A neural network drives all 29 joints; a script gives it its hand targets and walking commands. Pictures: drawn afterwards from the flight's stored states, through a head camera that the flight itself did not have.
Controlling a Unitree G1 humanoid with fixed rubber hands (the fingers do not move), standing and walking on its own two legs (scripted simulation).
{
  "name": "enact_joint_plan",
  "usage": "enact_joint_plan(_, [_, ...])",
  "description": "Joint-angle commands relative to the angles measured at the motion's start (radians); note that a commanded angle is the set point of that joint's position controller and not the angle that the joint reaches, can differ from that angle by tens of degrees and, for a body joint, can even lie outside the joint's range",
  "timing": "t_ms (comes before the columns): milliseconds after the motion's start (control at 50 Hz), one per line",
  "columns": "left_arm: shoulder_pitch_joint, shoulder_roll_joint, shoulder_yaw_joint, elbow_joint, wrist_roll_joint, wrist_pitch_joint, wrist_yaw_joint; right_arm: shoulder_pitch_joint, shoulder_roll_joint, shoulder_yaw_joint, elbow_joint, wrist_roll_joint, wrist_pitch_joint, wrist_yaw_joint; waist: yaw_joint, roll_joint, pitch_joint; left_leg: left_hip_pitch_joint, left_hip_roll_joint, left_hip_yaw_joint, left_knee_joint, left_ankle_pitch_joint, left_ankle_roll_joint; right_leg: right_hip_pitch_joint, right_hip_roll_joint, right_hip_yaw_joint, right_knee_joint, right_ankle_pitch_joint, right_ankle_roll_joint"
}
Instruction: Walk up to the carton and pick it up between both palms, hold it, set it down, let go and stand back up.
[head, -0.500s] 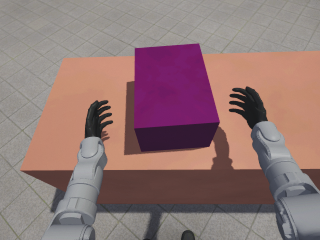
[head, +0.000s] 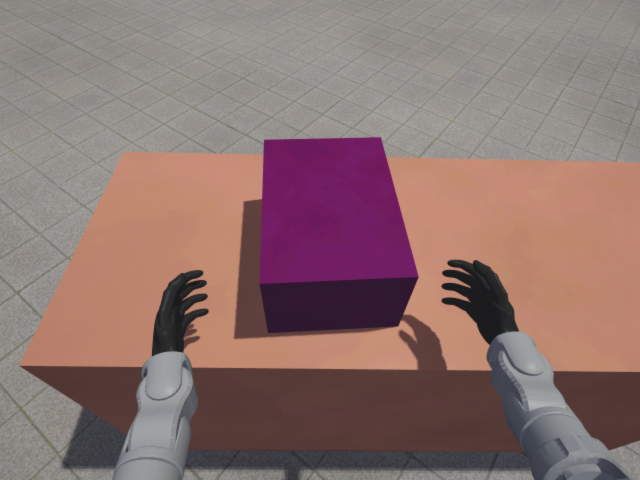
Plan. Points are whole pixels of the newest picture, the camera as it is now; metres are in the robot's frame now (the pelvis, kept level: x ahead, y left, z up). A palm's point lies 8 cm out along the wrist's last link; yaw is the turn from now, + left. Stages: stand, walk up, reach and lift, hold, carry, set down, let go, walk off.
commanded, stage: set down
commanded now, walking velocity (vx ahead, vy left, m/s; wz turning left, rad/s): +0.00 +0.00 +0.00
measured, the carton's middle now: (328, 228) +0.52 +0.00 -0.06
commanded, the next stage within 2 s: let go in 1.96 s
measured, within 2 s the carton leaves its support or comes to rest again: neither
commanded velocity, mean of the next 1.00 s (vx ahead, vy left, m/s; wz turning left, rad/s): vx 0.00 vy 0.00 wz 0.00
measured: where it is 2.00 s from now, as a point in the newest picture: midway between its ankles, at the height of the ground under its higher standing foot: outside the picture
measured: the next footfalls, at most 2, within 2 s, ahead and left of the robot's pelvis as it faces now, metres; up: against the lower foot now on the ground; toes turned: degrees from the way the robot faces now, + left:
none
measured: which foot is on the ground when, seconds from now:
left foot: down 0.00-1.00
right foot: down 0.00-1.00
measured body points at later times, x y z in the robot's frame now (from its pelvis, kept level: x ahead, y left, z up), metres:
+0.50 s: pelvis +0.00 +0.01 +0.00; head -0.01 +0.02 +0.45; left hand +0.25 +0.20 -0.02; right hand +0.25 -0.22 -0.02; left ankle -0.02 +0.14 -0.74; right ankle +0.02 -0.08 -0.74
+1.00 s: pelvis +0.01 +0.01 +0.00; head -0.02 +0.03 +0.44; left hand +0.21 +0.21 -0.05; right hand +0.19 -0.22 -0.05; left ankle -0.02 +0.14 -0.74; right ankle +0.02 -0.08 -0.74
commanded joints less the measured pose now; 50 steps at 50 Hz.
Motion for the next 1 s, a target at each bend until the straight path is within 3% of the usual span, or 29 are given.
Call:
enact_joint_plan(0, [-0.215,0.081,-0.039,-0.170,-0.025,-0.081,0.015,-0.218,-0.206,-0.079,-0.136,-0.009,-0.056,0.003,-0.033,0.019,-0.411,-0.149,-0.043,0.025,-0.058,0.198,0.022,0.405,-0.037,0.152,0.015,0.267,0.039])
enact_joint_plan(120, [-0.095,0.053,-0.028,-0.112,-0.013,-0.062,0.017,-0.097,-0.173,-0.051,-0.125,-0.016,-0.055,0.012,0.002,-0.015,-0.322,-0.103,-0.040,0.023,-0.070,0.211,0.023,0.354,-0.025,0.143,-0.008,0.192,0.038])
enact_joint_plan(220, [-0.074,0.042,-0.040,-0.120,-0.011,-0.087,0.026,-0.050,-0.161,-0.046,-0.166,-0.011,-0.072,0.023,0.012,-0.024,-0.238,-0.139,-0.044,0.032,-0.082,0.158,0.025,0.329,-0.034,0.153,-0.011,0.135,0.038])
enact_joint_plan(380, [-0.014,0.033,-0.078,-0.130,-0.005,-0.155,0.044,0.052,-0.159,-0.047,-0.174,0.003,-0.112,0.037,0.003,0.004,-0.185,-0.138,-0.042,0.038,-0.069,0.096,0.018,0.287,-0.044,0.165,-0.001,0.068,0.027])
enact_joint_plan(620, [0.179,0.017,-0.101,-0.107,0.003,-0.232,0.034,0.236,-0.163,-0.044,-0.139,-0.012,-0.210,0.038,-0.007,-0.007,-0.139,-0.092,-0.043,0.030,-0.030,0.161,0.000,0.262,-0.018,0.147,0.020,0.115,0.023])
enact_joint_plan(660, [0.198,0.006,-0.092,-0.104,0.026,-0.204,0.033,0.244,-0.178,-0.045,-0.117,-0.032,-0.225,0.039,0.003,0.005,-0.140,-0.028,-0.026,0.034,-0.029,0.197,-0.001,0.216,-0.032,0.155,-0.010,0.071,0.001])
enact_joint_plan(700, [0.217,0.017,-0.092,-0.075,0.024,-0.174,0.018,0.275,-0.161,-0.038,-0.111,-0.050,-0.205,0.033,-0.004,-0.016,-0.093,-0.051,-0.029,0.040,-0.038,0.144,0.007,0.227,-0.046,0.176,-0.027,0.021,0.004])
enact_joint_plan(780, [0.207,0.048,-0.091,-0.136,-0.006,-0.157,0.019,0.296,-0.131,-0.049,-0.198,-0.078,-0.178,0.025,0.010,-0.051,-0.035,-0.090,-0.026,0.051,-0.057,0.086,0.024,0.231,-0.058,0.184,-0.032,-0.022,0.015])
enact_joint_plan(860, [0.217,0.065,-0.081,-0.108,-0.004,-0.152,0.017,0.321,-0.107,-0.040,-0.224,-0.090,-0.156,0.018,0.022,-0.045,-0.011,-0.108,-0.028,0.059,-0.060,0.047,0.026,0.252,-0.078,0.209,-0.040,-0.049,0.025])
enact_joint_plan(920, [0.217,0.082,-0.075,-0.078,0.005,-0.102,-0.007,0.362,-0.067,-0.039,-0.213,-0.117,-0.109,0.001,0.011,-0.027,0.017,-0.105,-0.031,0.068,-0.067,0.025,0.030,0.261,-0.091,0.223,-0.062,-0.114,0.026])
enact_joint_plan(980, [0.223,0.095,-0.070,-0.071,0.015,-0.053,-0.024,0.380,-0.046,-0.047,-0.206,-0.152,-0.077,-0.018,0.006,-0.009,0.037,-0.093,-0.031,0.067,-0.076,0.034,0.027,0.264,-0.095,0.215,-0.070,-0.078,0.024])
